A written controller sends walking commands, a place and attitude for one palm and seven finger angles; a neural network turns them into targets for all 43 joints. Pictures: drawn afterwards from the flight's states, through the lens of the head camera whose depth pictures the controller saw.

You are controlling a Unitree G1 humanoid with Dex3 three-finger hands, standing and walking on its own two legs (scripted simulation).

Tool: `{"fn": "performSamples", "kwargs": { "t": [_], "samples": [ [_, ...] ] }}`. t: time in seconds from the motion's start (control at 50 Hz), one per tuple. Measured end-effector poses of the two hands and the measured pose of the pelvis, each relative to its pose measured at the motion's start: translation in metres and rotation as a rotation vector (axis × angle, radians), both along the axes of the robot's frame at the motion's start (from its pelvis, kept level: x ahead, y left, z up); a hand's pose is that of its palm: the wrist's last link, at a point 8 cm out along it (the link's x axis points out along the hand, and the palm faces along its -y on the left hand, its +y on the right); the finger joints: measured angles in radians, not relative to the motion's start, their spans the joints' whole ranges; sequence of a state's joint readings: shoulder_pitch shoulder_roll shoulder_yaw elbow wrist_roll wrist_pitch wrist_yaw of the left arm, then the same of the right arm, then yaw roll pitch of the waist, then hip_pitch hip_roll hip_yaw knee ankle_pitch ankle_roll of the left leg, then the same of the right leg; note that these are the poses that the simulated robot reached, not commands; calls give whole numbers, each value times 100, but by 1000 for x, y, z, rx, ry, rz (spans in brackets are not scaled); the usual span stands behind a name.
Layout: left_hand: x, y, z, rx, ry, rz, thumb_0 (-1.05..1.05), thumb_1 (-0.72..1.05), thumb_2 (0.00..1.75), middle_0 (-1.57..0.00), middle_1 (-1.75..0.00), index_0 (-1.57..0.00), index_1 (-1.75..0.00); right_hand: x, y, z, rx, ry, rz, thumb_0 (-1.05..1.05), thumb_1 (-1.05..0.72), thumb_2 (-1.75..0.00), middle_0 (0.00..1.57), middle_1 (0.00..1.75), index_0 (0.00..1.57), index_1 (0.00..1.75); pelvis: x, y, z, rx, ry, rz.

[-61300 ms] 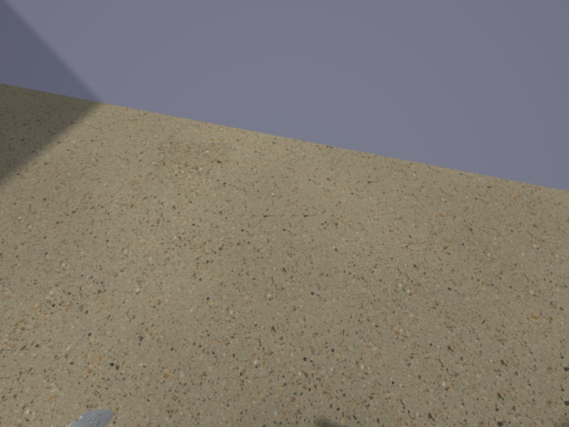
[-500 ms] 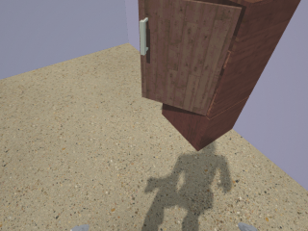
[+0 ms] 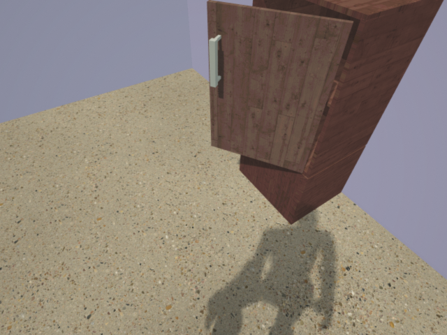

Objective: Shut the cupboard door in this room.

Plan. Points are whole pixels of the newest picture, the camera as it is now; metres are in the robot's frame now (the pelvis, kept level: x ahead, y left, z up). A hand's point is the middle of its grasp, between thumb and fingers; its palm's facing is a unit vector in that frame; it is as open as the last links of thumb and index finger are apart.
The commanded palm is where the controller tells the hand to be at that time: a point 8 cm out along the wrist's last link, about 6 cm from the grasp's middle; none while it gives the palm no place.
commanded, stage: let the arm hang, fingers relaxed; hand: left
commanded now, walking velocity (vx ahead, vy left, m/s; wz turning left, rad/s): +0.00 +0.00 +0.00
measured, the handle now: (216, 61) +0.93 +0.08 +0.06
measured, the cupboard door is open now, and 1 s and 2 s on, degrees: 33 33 33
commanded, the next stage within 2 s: look to check the result in 0.34 s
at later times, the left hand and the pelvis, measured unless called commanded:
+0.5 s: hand out of the picture +0.00 +0.20 -0.18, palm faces +0.01 -0.98 -0.21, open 7.3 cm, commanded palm none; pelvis +0.01 +0.01 +0.00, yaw +0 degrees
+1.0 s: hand out of the picture +0.06 +0.23 -0.16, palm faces -0.01 -0.96 -0.28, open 7.3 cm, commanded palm none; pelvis +0.02 +0.00 +0.00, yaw -1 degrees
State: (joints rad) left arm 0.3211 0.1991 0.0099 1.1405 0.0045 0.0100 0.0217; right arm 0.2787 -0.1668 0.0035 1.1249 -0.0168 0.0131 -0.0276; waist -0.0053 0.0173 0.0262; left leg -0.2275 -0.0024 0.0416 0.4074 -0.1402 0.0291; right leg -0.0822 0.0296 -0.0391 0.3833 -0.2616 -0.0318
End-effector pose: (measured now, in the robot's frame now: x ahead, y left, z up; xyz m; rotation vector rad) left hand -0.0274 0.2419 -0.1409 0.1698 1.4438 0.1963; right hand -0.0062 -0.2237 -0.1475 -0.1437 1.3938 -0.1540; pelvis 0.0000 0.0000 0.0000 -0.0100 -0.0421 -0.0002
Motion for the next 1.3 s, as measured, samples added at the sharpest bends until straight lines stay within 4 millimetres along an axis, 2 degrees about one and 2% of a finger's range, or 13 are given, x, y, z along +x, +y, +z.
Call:
{"fn": "performSamples", "kwargs": {
  "t": [0.14,0.26,0.48,0.6,0.76,0.94,1.1,1.2,1.3],
  "samples": [
    [19,-11,-5,-36,-54,-17,0,91,90,-20,-30,-20,-30,5,2,2,-7,-26,-8,0,-91,-89,20,30,21,30,0,3,0,3,2,-5],
    [27,-15,-6,-56,-68,-22,0,91,90,-20,-30,-20,-30,5,-2,5,-25,-28,-11,0,-91,-89,20,30,20,30,1,4,0,4,6,-5],
    [27,2,-3,-24,-41,-26,0,91,90,-20,-30,-20,-30,10,-12,9,-53,-17,-8,0,-91,-89,20,30,20,30,5,6,1,4,10,-7],
    [32,15,1,8,-38,-32,0,91,90,-20,-30,-20,-30,21,-20,10,-67,-33,1,0,-91,-89,20,30,20,30,8,6,2,5,9,-9],
    [49,27,7,39,-70,-47,0,91,90,-20,-30,-20,-30,43,-30,14,-84,-72,21,0,-91,-89,20,30,21,30,11,6,3,7,8,-9],
    [73,30,11,50,-115,-67,0,91,90,-20,-30,-20,-30,65,-40,19,-101,-113,36,0,-91,-89,20,30,21,30,16,4,4,8,9,-10],
    [87,28,12,52,-133,-77,0,91,90,-20,-30,-20,-30,74,-46,21,-109,-118,43,0,-91,-89,20,30,21,30,20,2,4,10,14,-7],
    [88,24,9,56,-141,-43,0,91,90,-20,-30,-20,-30,74,-42,14,-96,-90,60,0,-91,-89,20,30,20,30,20,0,0,11,23,27],
    [74,19,-2,41,-151,25,0,91,90,-20,-30,-20,-30,72,-26,3,-65,-43,93,0,-91,-89,20,30,20,30,19,2,-8,-4,16,84]
  ]
}}
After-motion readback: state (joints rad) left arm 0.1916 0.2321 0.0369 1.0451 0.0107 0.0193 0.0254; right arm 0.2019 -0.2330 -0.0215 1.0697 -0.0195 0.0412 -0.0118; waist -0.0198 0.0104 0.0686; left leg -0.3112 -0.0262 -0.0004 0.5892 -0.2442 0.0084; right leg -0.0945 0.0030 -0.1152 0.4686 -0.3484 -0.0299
